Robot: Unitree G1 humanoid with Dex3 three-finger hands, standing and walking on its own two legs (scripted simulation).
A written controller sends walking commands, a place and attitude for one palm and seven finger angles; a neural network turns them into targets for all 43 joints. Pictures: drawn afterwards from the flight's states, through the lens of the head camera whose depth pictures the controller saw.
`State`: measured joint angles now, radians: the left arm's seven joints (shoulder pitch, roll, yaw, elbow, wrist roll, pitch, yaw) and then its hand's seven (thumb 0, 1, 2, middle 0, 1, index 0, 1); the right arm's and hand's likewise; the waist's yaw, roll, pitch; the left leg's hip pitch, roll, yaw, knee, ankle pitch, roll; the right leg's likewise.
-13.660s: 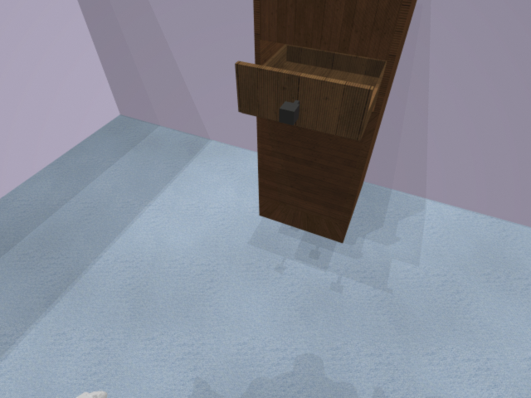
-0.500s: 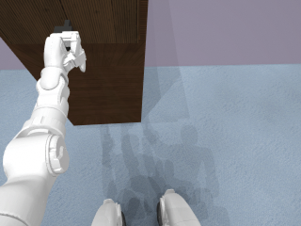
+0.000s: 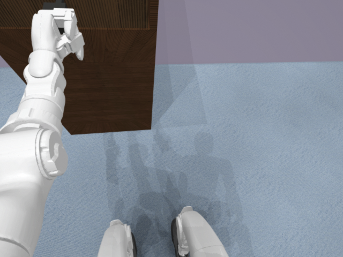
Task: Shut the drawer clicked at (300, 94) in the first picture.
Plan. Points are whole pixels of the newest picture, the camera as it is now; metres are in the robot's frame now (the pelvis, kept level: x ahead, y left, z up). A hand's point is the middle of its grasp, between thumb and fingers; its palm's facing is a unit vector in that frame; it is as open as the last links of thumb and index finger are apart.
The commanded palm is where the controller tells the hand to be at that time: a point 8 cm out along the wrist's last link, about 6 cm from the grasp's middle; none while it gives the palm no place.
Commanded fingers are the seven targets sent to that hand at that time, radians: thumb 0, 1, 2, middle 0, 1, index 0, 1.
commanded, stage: pull the fist back off the drawer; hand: left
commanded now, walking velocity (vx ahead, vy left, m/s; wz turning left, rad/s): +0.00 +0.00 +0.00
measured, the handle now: (58, 11) +0.65 +0.15 +0.10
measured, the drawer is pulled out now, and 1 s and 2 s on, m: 0.00 0.00 0.00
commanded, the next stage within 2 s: draw the hand back to the body in 0.70 s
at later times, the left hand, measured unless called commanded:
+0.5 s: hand (79, 39) +0.57 +0.11 +0.10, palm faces -0.06 -1.00 -0.02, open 3.3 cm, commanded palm +0.53 +0.16 +0.10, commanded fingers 0.00 0.90 0.90 -1.40 -1.60 -1.40 -1.60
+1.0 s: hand (62, 56) +0.50 +0.13 +0.12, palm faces -0.06 -1.00 -0.04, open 3.3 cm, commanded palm +0.46 +0.18 +0.13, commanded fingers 0.00 0.90 0.90 -1.40 -1.60 -1.40 -1.60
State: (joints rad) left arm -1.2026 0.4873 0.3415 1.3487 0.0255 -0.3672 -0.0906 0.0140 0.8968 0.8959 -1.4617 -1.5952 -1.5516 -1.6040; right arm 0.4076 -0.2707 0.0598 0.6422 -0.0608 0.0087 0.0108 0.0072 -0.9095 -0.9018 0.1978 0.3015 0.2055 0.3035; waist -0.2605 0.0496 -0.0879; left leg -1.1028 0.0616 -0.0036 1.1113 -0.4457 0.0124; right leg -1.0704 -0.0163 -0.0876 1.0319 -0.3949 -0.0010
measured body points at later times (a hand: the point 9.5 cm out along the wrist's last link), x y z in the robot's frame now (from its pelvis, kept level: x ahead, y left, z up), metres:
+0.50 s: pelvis +0.01 +0.01 +0.01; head +0.16 +0.01 +0.43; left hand +0.56 +0.16 +0.10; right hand -0.04 -0.24 -0.10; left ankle +0.03 +0.11 -0.65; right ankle +0.04 -0.13 -0.65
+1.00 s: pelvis +0.06 +0.00 +0.04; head +0.15 -0.01 +0.48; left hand +0.50 +0.19 +0.13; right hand +0.12 -0.25 -0.08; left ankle +0.03 +0.11 -0.65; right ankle +0.04 -0.13 -0.65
